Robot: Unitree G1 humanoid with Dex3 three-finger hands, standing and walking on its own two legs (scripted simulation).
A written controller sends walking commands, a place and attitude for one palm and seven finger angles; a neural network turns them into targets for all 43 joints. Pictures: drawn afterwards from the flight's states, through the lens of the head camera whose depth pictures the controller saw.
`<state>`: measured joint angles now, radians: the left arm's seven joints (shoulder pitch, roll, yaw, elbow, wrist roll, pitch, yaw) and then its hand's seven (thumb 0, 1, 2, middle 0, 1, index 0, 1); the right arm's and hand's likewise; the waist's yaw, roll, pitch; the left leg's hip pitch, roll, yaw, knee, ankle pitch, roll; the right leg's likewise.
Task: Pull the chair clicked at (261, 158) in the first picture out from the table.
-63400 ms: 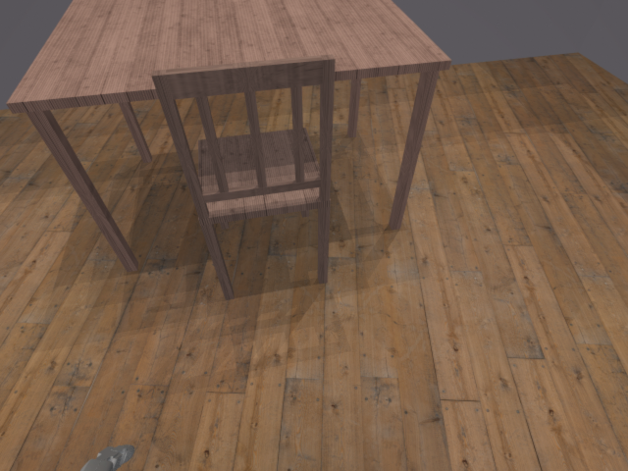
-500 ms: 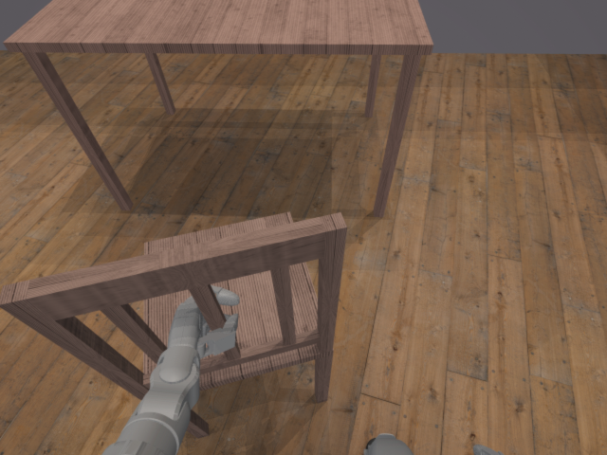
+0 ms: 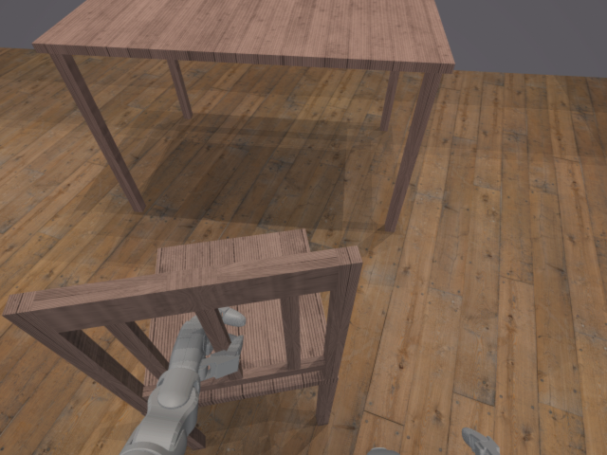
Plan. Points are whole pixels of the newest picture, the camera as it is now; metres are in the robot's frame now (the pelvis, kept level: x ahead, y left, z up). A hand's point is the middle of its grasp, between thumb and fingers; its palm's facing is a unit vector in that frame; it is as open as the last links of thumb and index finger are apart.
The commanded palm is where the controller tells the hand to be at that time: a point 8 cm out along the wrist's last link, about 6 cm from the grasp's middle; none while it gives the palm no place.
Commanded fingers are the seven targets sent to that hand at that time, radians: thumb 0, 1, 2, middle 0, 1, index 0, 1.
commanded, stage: stop walking, hand still on the chair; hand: left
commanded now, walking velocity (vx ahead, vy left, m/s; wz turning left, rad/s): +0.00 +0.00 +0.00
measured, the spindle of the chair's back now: (222, 345) +0.29 +0.14 -0.08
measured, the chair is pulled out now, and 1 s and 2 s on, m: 0.61 0.61 0.61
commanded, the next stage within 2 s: open the thumb and straighten the fingers in 0.50 s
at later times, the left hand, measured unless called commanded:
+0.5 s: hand (230, 347) +0.28 +0.12 -0.06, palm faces -0.02 -0.99 -0.15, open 5.7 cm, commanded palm +0.26 +0.18 -0.05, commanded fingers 0.00 0.90 0.90 -0.50 -1.45 -0.50 -1.45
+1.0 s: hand (213, 345) +0.28 +0.15 -0.07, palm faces -0.02 -0.99 -0.15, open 12.3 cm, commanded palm +0.27 +0.20 -0.05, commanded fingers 0.00 -0.55 0.20 -0.22 -0.65 -0.22 -0.65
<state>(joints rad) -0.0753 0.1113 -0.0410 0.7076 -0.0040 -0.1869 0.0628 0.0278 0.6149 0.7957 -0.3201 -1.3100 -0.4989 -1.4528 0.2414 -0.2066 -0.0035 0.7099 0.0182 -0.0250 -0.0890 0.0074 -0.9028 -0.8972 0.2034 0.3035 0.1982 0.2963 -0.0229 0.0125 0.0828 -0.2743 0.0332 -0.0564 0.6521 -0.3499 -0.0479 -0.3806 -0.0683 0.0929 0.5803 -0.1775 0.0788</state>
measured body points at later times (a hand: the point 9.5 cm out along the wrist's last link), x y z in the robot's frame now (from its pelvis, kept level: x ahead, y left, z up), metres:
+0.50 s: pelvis +0.03 +0.00 +0.01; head +0.06 +0.00 +0.46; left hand +0.27 +0.18 -0.05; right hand +0.17 -0.24 -0.10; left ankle +0.00 +0.16 -0.72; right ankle +0.09 -0.18 -0.72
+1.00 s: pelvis +0.03 -0.01 -0.03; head +0.09 -0.02 +0.41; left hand +0.28 +0.21 -0.06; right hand +0.19 -0.25 -0.13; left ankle +0.00 +0.16 -0.72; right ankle +0.09 -0.18 -0.72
